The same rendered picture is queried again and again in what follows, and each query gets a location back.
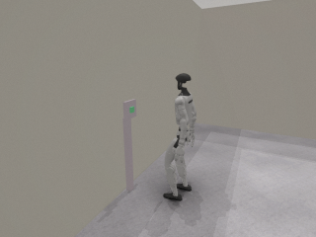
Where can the robot left hand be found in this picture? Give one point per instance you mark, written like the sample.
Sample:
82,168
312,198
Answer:
180,150

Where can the robot left forearm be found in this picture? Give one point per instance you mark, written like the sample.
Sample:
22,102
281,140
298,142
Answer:
183,132

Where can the robot left foot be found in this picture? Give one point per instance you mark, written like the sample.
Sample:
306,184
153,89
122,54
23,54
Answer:
171,196

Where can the left robot upper arm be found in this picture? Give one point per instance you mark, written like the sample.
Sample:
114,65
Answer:
180,103

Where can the right robot upper arm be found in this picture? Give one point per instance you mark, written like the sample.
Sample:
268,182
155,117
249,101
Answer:
194,111

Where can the robot torso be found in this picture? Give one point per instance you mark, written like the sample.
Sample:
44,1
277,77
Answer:
189,108

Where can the robot right forearm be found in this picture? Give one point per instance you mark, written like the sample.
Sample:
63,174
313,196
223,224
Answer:
192,124

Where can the button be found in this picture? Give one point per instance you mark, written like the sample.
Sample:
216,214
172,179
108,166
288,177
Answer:
131,109

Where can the robot right hand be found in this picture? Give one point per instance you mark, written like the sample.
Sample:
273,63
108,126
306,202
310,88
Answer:
191,138

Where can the panel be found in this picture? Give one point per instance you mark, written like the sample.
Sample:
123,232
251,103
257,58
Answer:
127,142

